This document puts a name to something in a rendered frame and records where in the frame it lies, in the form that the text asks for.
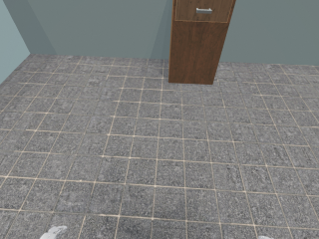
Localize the handle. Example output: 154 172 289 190
196 8 212 14

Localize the drawer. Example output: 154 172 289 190
175 0 233 22

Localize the cabinet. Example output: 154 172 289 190
168 0 236 85

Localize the left robot hand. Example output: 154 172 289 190
40 225 68 239

